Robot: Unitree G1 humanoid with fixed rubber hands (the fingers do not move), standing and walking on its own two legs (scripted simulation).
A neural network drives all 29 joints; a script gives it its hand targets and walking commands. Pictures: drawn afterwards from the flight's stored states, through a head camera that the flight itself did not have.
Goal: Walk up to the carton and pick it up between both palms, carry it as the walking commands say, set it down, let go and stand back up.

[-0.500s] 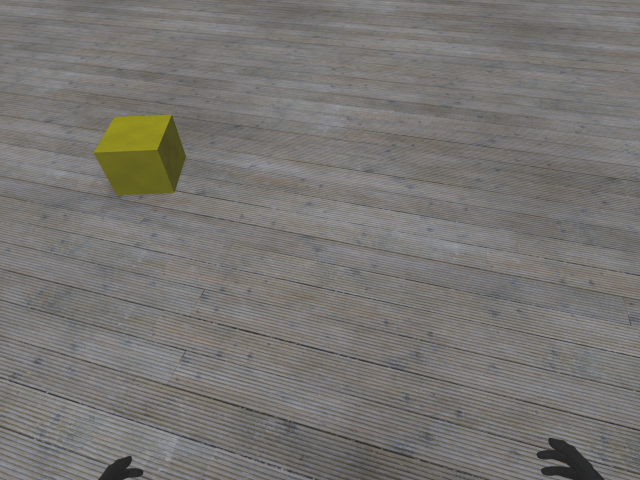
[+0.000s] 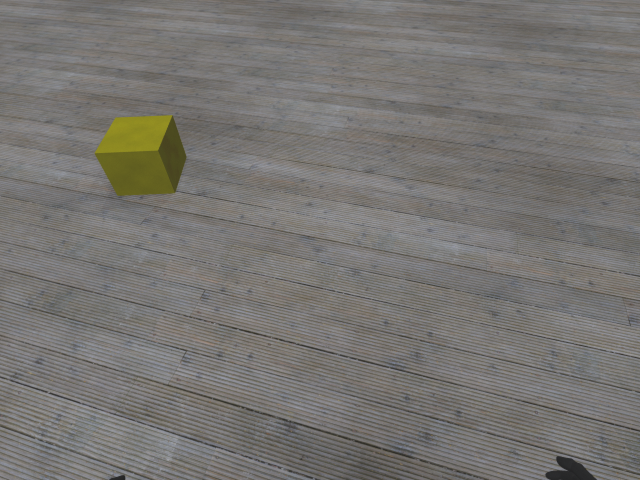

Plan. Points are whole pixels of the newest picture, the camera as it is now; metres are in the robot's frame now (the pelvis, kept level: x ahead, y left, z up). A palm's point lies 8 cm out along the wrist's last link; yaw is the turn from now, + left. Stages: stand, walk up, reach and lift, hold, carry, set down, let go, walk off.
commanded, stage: stand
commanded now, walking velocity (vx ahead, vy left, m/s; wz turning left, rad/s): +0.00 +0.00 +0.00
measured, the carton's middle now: (145, 155) +1.68 +0.87 -0.66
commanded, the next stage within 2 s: walk up in 0.52 s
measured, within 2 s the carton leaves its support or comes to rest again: neither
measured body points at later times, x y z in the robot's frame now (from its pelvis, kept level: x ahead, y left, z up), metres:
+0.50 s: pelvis +0.01 +0.00 +0.00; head +0.01 +0.00 +0.45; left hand +0.11 +0.32 -0.11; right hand +0.12 -0.32 -0.11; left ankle +0.01 +0.12 -0.75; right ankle +0.01 -0.12 -0.75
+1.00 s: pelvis +0.06 +0.08 -0.01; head +0.07 +0.09 +0.44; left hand +0.02 +0.39 -0.15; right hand +0.24 -0.17 -0.12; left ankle +0.10 +0.24 -0.72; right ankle +0.01 -0.13 -0.75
